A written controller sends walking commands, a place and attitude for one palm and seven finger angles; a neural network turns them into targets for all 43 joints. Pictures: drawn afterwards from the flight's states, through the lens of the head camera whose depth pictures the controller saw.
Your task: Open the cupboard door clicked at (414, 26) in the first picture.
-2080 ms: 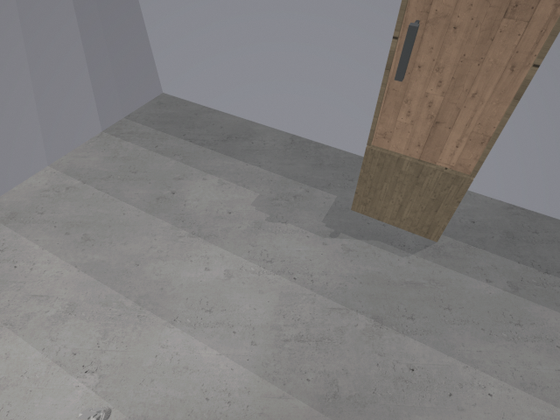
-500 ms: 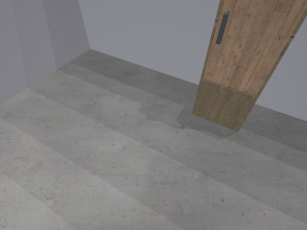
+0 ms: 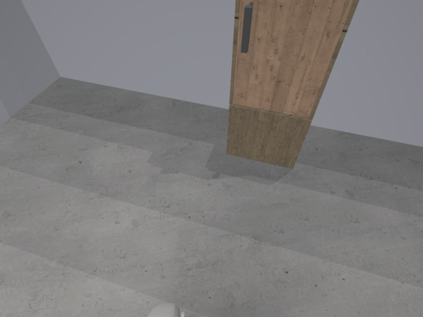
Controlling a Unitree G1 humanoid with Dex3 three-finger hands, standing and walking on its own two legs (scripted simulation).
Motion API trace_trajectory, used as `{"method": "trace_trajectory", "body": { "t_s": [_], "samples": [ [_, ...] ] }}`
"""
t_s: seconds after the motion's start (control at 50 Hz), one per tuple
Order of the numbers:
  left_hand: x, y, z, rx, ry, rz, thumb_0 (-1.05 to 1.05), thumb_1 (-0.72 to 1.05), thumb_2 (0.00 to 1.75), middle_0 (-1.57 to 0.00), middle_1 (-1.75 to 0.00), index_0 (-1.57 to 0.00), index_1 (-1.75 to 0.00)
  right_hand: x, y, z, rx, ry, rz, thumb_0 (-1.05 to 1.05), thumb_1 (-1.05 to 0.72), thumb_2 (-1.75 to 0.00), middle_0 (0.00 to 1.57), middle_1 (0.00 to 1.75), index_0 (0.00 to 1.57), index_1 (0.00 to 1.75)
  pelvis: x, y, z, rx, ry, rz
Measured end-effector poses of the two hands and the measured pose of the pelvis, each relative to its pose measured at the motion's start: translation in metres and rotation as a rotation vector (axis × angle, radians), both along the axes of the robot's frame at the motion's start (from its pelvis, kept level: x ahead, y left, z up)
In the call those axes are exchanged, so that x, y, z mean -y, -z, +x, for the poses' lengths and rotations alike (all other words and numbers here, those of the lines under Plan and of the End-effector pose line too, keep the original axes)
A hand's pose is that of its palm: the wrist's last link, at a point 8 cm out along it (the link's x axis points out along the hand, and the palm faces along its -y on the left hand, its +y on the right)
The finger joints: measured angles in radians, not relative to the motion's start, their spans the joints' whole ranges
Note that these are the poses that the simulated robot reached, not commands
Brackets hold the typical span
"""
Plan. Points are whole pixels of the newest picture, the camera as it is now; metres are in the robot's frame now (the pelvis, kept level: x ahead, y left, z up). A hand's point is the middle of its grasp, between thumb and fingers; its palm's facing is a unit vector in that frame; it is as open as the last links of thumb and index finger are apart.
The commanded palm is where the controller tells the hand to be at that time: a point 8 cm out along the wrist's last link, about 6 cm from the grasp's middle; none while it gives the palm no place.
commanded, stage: walk to a spot facing it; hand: left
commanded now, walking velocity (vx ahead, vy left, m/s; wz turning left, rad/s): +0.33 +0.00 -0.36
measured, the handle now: (247, 28) +1.09 -0.05 +0.05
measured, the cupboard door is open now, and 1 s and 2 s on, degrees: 0 0 0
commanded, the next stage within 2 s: turn to face it in 0.58 s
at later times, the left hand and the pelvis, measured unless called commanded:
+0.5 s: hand (118, 248) +0.29 +0.27 -0.17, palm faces -0.19 -0.96 -0.19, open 7.4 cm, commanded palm none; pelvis +0.19 +0.08 +0.00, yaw -16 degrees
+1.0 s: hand (175, 199) +0.44 +0.14 -0.17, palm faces -0.44 -0.88 -0.16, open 7.4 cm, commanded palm none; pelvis +0.27 +0.05 -0.01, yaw -23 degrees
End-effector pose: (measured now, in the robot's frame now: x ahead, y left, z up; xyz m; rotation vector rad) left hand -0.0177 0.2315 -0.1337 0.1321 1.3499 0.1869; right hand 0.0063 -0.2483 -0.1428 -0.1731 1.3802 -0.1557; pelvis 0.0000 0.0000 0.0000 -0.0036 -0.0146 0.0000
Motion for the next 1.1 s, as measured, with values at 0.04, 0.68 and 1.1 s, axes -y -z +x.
{"method": "trace_trajectory", "body": {
  "t_s": [0.04,0.68,1.1],
  "samples": [
    [0.002,-0.004,0.008,-0.036,0.022,-0.012,0.0,0.91,0.9,-0.2,-0.3,-0.2,-0.3,-0.004,-0.008,0.031,0.069,0.018,0.005,0.01,-0.91,-0.9,0.2,0.3,0.2,0.3,-0.002,-0.005,0.014,-0.01,0.02,0.004],
    [-0.036,-0.013,0.438,0.199,0.474,-0.017,0.0,0.92,0.9,-0.19,-0.3,-0.19,-0.3,-0.084,-0.018,0.135,0.072,0.441,-0.073,0.0,-0.92,-0.9,0.2,0.3,0.2,0.3,-0.075,-0.005,0.226,0.001,0.396,-0.009],
    [0.009,0.016,0.465,0.172,0.446,-0.091,-0.02,0.93,0.9,-0.2,-0.3,-0.2,-0.3,-0.115,-0.001,0.181,0.009,0.461,0.022,0.0,-0.91,-0.9,0.19,0.3,0.2,0.3,-0.058,0.005,0.281,0.003,0.384,-0.025]
  ]
}}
